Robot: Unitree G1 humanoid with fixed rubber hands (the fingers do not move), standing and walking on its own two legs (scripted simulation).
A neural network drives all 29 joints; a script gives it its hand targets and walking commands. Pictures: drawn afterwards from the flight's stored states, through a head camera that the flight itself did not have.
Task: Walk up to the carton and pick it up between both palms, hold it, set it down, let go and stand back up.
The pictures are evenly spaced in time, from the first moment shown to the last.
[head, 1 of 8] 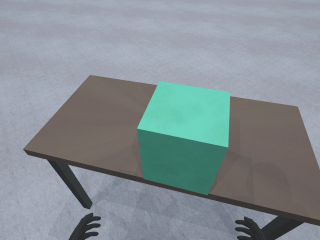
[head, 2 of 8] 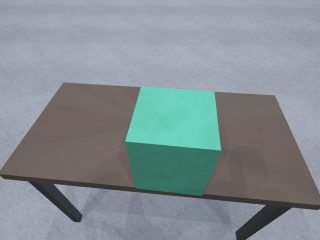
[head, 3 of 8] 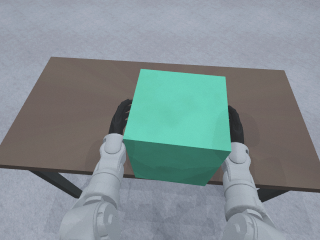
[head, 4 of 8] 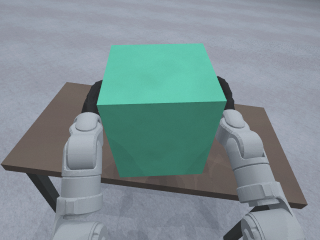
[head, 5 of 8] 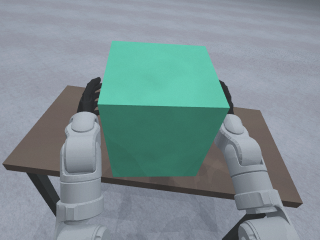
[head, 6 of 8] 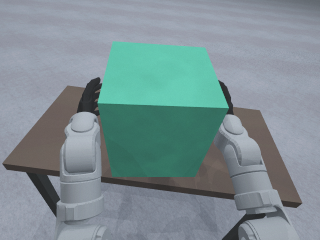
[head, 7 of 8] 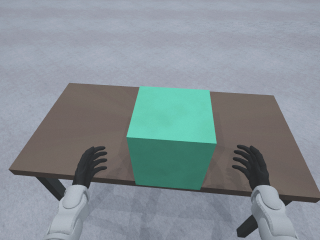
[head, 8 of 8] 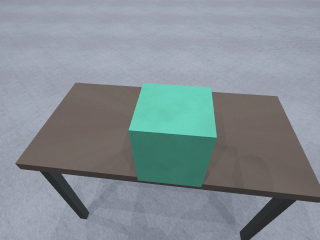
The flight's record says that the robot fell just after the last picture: no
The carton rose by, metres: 0.19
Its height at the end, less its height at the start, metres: +0.00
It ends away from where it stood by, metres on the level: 0.02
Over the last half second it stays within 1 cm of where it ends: yes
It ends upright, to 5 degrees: yes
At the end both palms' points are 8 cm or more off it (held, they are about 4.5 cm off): yes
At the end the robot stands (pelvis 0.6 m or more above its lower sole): yes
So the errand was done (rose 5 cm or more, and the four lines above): yes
